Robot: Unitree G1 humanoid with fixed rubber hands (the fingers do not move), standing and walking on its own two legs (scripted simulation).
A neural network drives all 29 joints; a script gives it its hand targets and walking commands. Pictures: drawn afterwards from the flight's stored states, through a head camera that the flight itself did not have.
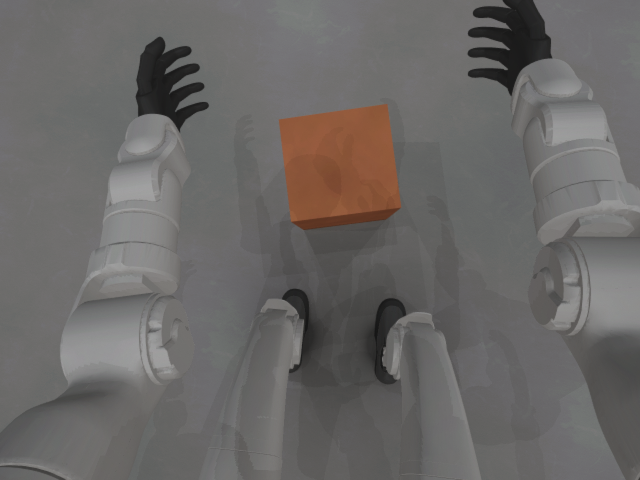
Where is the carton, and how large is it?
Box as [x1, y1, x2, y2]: [279, 104, 400, 229]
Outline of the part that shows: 386,104 279,119 290,217 292,222 303,229 378,220 385,219 400,207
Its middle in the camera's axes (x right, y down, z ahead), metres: +0.05 -0.14 +0.86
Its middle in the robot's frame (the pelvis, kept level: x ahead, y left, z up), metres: +0.51 +0.04 -0.52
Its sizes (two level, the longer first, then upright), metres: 0.210 0.200 0.250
